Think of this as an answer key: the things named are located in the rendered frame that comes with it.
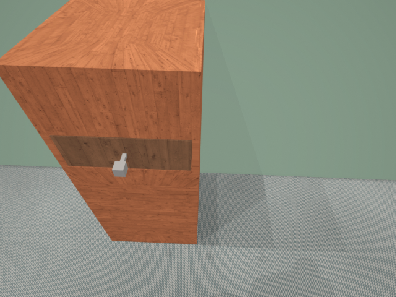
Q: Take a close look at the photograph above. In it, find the handle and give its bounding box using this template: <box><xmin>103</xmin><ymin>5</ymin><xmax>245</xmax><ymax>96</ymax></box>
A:
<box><xmin>112</xmin><ymin>153</ymin><xmax>128</xmax><ymax>177</ymax></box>

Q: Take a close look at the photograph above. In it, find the drawer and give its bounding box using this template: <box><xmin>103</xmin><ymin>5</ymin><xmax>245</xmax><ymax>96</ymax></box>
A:
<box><xmin>50</xmin><ymin>135</ymin><xmax>192</xmax><ymax>171</ymax></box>

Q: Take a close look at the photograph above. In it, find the cabinet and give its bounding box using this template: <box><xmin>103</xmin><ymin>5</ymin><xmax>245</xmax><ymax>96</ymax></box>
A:
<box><xmin>0</xmin><ymin>0</ymin><xmax>205</xmax><ymax>244</ymax></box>

